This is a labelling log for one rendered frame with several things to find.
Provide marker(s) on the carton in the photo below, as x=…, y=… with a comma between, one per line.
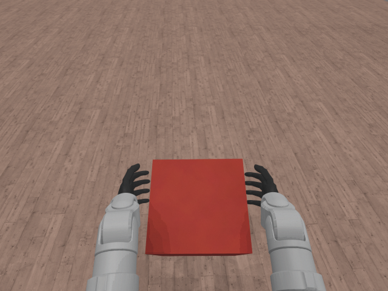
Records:
x=198, y=207

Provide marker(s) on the robot left forearm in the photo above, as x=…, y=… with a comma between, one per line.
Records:
x=117, y=247

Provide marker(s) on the robot right forearm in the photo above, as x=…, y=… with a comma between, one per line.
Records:
x=293, y=267

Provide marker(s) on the left robot hand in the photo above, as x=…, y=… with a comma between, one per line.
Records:
x=128, y=183

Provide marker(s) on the right robot hand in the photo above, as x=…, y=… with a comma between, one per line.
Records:
x=266, y=185

